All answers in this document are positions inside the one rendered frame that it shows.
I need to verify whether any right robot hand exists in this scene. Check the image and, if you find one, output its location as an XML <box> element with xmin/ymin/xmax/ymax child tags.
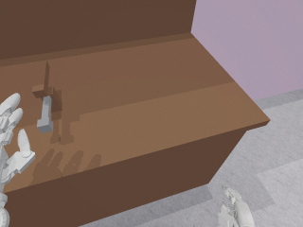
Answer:
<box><xmin>218</xmin><ymin>185</ymin><xmax>256</xmax><ymax>227</ymax></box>

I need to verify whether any tap lever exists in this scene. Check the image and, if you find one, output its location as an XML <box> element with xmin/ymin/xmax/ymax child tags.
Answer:
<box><xmin>37</xmin><ymin>96</ymin><xmax>54</xmax><ymax>133</ymax></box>

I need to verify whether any left robot forearm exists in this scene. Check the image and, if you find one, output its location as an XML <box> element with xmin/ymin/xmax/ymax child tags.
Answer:
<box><xmin>0</xmin><ymin>192</ymin><xmax>10</xmax><ymax>227</ymax></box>

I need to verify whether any counter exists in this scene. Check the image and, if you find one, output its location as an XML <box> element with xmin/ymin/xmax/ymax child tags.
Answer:
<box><xmin>0</xmin><ymin>0</ymin><xmax>271</xmax><ymax>227</ymax></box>

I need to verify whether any left robot hand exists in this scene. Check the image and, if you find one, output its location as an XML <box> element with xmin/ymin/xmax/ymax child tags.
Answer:
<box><xmin>0</xmin><ymin>93</ymin><xmax>36</xmax><ymax>193</ymax></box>

